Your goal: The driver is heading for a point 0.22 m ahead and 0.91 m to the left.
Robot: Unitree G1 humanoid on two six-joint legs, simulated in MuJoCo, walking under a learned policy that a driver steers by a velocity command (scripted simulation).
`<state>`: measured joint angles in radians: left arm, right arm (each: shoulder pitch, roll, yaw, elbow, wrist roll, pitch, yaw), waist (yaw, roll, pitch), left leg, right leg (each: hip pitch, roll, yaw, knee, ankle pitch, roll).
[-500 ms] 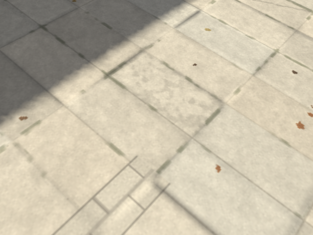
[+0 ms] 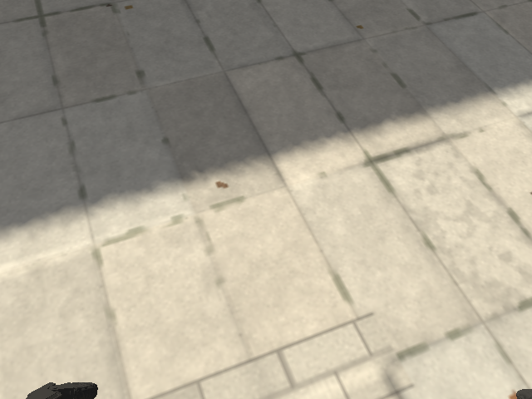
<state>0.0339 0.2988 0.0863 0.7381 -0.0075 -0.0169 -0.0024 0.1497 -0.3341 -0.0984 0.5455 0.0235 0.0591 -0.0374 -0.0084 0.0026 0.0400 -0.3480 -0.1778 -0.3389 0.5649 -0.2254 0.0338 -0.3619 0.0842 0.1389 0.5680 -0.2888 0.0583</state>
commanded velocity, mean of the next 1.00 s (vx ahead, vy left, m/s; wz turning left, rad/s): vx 0.48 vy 0.00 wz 1.00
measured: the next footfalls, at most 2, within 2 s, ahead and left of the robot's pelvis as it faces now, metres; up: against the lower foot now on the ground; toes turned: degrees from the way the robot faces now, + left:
right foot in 0.02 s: +0.07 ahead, -0.13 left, +0.00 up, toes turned +10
left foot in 0.48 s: -0.01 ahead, +0.15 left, +0.00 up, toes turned +33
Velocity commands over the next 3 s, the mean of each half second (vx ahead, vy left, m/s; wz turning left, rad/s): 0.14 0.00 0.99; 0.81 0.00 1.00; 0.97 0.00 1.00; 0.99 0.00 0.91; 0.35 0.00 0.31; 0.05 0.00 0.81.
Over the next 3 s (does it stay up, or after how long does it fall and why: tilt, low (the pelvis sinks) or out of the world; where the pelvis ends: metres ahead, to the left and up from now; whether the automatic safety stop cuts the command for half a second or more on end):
stays up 0.37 1.41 0.01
